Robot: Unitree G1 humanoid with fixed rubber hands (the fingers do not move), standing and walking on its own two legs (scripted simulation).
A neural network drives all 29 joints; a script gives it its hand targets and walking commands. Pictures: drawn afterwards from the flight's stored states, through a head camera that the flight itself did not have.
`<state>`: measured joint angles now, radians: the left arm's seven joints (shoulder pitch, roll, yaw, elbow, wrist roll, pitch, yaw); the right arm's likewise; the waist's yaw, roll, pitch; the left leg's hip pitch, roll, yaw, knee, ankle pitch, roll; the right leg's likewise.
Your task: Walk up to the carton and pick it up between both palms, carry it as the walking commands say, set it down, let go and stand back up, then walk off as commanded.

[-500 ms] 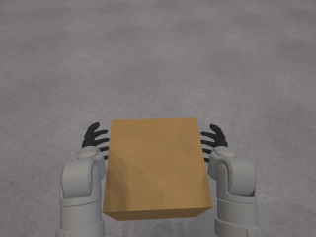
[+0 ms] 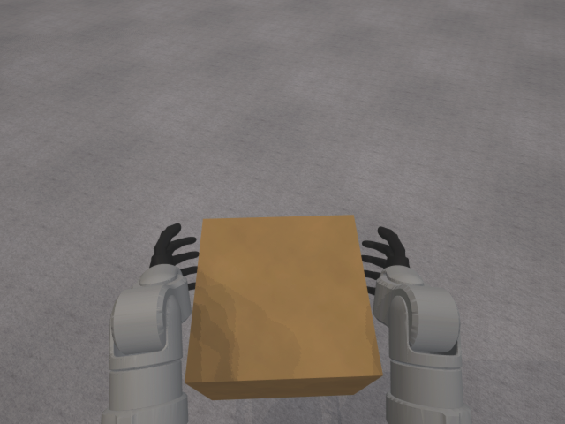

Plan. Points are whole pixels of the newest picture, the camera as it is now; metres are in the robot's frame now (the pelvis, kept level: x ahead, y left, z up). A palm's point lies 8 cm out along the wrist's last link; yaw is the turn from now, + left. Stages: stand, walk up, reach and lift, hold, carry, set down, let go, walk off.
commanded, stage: carry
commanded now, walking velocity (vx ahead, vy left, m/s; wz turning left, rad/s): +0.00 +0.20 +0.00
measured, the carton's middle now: (281, 310) +0.30 -0.02 -0.01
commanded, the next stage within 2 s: none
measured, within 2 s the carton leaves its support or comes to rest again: neither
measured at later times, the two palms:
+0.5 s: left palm (39, 350) +0.23 +0.26 +0.09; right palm (299, 347) +0.22 -0.03 +0.07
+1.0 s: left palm out of the picture +0.16 +0.41 +0.09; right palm (162, 411) +0.16 +0.11 +0.07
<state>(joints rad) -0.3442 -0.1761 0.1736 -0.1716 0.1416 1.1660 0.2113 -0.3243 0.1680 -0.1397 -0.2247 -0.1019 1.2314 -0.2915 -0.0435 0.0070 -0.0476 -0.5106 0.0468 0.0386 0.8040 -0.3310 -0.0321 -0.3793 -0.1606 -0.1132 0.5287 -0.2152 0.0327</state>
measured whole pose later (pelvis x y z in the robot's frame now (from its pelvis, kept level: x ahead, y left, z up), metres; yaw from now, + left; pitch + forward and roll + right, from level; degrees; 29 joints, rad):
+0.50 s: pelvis -0.07 +0.12 +0.00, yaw +0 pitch +4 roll +2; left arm -0.33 -0.17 0.15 -0.14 0.11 1.18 0.25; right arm -0.29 0.16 -0.14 -0.19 -0.13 1.23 -0.26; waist -0.02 0.02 -0.06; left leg -0.55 -0.01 0.06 0.90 -0.33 0.00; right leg -0.35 -0.11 -0.14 0.55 -0.26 -0.01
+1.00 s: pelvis -0.13 +0.26 -0.01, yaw -1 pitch +4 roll +1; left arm -0.33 -0.17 0.16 -0.18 0.09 1.19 0.29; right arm -0.34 0.17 -0.15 -0.15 -0.18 1.21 -0.19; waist 0.04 0.02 -0.08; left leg -0.43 0.01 0.17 0.57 -0.21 0.06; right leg -0.34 -0.04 -0.15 0.60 -0.33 -0.01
